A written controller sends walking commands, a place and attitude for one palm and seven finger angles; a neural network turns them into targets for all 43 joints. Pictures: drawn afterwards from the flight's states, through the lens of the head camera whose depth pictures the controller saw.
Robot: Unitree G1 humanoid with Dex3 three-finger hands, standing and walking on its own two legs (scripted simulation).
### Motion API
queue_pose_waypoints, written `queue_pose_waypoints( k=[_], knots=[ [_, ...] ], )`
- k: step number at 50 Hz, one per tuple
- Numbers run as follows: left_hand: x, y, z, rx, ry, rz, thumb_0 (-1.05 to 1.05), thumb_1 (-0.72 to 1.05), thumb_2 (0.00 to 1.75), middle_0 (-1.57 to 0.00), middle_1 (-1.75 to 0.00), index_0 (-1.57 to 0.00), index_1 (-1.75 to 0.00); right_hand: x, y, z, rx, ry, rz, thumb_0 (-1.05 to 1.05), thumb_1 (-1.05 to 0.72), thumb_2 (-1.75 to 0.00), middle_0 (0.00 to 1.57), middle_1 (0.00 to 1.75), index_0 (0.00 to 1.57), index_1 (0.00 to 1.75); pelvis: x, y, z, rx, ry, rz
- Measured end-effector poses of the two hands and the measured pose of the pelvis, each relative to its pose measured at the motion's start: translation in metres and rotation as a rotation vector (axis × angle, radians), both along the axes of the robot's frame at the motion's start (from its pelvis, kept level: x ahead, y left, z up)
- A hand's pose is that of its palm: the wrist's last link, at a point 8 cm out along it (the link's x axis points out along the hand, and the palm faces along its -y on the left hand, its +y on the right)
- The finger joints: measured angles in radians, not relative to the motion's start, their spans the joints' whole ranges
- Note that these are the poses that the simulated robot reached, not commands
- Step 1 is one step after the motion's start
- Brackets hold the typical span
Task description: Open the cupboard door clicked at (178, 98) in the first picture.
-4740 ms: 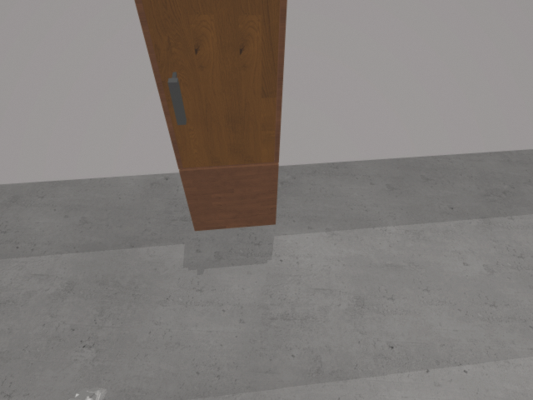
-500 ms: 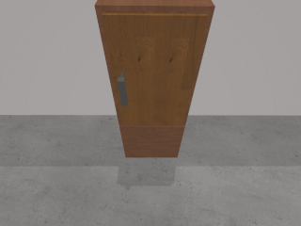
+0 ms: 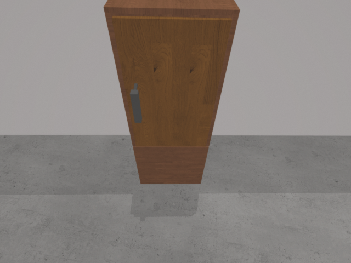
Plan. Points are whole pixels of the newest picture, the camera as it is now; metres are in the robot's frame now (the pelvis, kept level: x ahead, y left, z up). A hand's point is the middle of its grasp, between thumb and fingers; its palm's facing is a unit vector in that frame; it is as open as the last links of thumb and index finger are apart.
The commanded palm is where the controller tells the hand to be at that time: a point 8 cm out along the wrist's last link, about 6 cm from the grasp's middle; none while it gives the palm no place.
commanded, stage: look again from close up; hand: left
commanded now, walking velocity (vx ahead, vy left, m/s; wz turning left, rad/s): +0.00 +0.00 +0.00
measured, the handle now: (137, 103) +0.66 +0.18 -0.05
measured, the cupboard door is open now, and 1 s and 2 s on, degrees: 0 0 0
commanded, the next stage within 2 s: shuffle to correct the standing spot in 0.50 s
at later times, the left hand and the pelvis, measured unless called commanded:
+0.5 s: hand out of the picture +0.03 +0.18 -0.18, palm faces +0.02 -0.98 -0.21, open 7.3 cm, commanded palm none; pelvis +0.02 +0.01 -0.01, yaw +0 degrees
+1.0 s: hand out of the picture +0.01 +0.15 -0.19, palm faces +0.08 -0.98 -0.19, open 7.3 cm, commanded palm none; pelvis +0.06 -0.01 -0.02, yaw +2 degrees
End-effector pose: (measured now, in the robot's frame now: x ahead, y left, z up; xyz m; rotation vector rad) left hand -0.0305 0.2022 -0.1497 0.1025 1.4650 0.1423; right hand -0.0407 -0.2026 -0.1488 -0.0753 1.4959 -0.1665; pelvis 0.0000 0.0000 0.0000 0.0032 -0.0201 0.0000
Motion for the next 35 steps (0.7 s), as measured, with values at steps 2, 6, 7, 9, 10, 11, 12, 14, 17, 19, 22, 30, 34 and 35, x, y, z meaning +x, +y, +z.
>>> queue_pose_waypoints(
  k=[2, 6, 7, 9, 10, 11, 12, 14, 17, 19, 22, 30, 34, 35],
  knots=[
    [-0.001, -0.002, -0.001, 0.001, 0.0, -0.006, 0.0, 0.91, 0.9, -0.2, -0.29, -0.2, -0.3, 0.004, -0.001, -0.001, 0.002, -0.011, 0.01, 0.0, -0.91, -0.9, 0.2, 0.3, 0.2, 0.3, 0.0, 0.0, -0.001, -0.006, 0.004, 0.002],
    [0.001, 0.0, -0.004, 0.006, -0.026, -0.019, 0.0, 0.91, 0.9, -0.2, -0.29, -0.2, -0.3, 0.021, -0.004, -0.006, 0.003, -0.065, 0.043, 0.0, -0.9, -0.9, 0.2, 0.3, 0.2, 0.3, -0.002, 0.002, -0.007, -0.022, 0.013, 0.013],
    [0.003, 0.002, -0.005, 0.009, -0.033, -0.019, 0.0, 0.91, 0.9, -0.2, -0.29, -0.2, -0.3, 0.025, -0.005, -0.007, -0.001, -0.077, 0.051, 0.0, -0.91, -0.9, 0.2, 0.3, 0.2, 0.3, -0.001, 0.003, -0.008, -0.022, 0.014, 0.015],
    [0.008, 0.007, -0.005, 0.016, -0.048, -0.018, 0.0, 0.91, 0.9, -0.2, -0.29, -0.2, -0.3, 0.033, -0.007, -0.008, -0.009, -0.096, 0.061, 0.01, -0.91, -0.9, 0.2, 0.3, 0.2, 0.3, 0.001, 0.004, -0.01, -0.019, 0.015, 0.017],
    [0.012, 0.01, -0.005, 0.022, -0.057, -0.018, 0.0, 0.91, 0.9, -0.2, -0.29, -0.2, -0.3, 0.036, -0.007, -0.009, -0.013, -0.105, 0.065, 0.01, -0.92, -0.9, 0.2, 0.3, 0.2, 0.3, 0.002, 0.005, -0.011, -0.017, 0.015, 0.017],
    [0.016, 0.012, -0.005, 0.027, -0.067, -0.017, 0.0, 0.91, 0.9, -0.2, -0.29, -0.2, -0.3, 0.04, -0.008, -0.009, -0.016, -0.114, 0.069, 0.01, -0.92, -0.9, 0.2, 0.3, 0.2, 0.3, 0.004, 0.006, -0.011, -0.014, 0.014, 0.016],
    [0.019, 0.015, -0.005, 0.032, -0.077, -0.016, 0.0, 0.91, 0.9, -0.2, -0.29, -0.2, -0.3, 0.044, -0.009, -0.009, -0.02, -0.123, 0.072, 0.01, -0.92, -0.9, 0.2, 0.3, 0.2, 0.3, 0.005, 0.006, -0.011, -0.012, 0.014, 0.015],
    [0.027, 0.019, -0.004, 0.041, -0.096, -0.017, 0.0, 0.91, 0.9, -0.2, -0.29, -0.2, -0.3, 0.051, -0.011, -0.008, -0.027, -0.139, 0.077, 0.01, -0.92, -0.9, 0.2, 0.3, 0.2, 0.3, 0.008, 0.007, -0.011, -0.008, 0.013, 0.013],
    [0.039, 0.024, -0.003, 0.051, -0.12, -0.023, 0.0, 0.91, 0.9, -0.2, -0.29, -0.2, -0.3, 0.062, -0.014, -0.006, -0.039, -0.161, 0.083, 0.01, -0.93, -0.9, 0.2, 0.3, 0.2, 0.3, 0.011, 0.007, -0.011, -0.004, 0.012, 0.008],
    [0.046, 0.027, -0.002, 0.054, -0.132, -0.029, 0.0, 0.91, 0.9, -0.2, -0.29, -0.2, -0.3, 0.069, -0.016, -0.004, -0.045, -0.174, 0.085, 0.01, -0.93, -0.9, 0.2, 0.3, 0.2, 0.3, 0.012, 0.007, -0.01, -0.003, 0.012, 0.005],
    [0.054, 0.029, -0.001, 0.056, -0.144, -0.036, 0.0, 0.91, 0.9, -0.2, -0.29, -0.2, -0.3, 0.077, -0.018, -0.001, -0.053, -0.191, 0.088, 0.01, -0.92, -0.9, 0.2, 0.3, 0.2, 0.3, 0.014, 0.007, -0.009, -0.001, 0.013, 0.001],
    [0.062, 0.031, -0.001, 0.052, -0.14, -0.046, 0.0, 0.91, 0.9, -0.2, -0.29, -0.2, -0.3, 0.089, -0.02, 0.003, -0.061, -0.198, 0.094, 0.0, -0.92, -0.9, 0.2, 0.3, 0.2, 0.3, 0.018, 0.006, -0.007, 0.0, 0.019, -0.003],
    [0.059, 0.029, -0.003, 0.044, -0.121, -0.046, 0.0, 0.91, 0.9, -0.2, -0.29, -0.2, -0.3, 0.09, -0.021, 0.003, -0.063, -0.187, 0.092, 0.0, -0.91, -0.9, 0.2, 0.3, 0.2, 0.3, 0.021, 0.005, -0.007, 0.001, 0.02, -0.007],
    [0.058, 0.029, -0.004, 0.041, -0.114, -0.045, 0.0, 0.91, 0.9, -0.2, -0.29, -0.2, -0.3, 0.089, -0.021, 0.003, -0.062, -0.183, 0.09, 0.0, -0.91, -0.9, 0.2, 0.3, 0.2, 0.3, 0.022, 0.004, -0.008, 0.002, 0.02, -0.008]
  ],
)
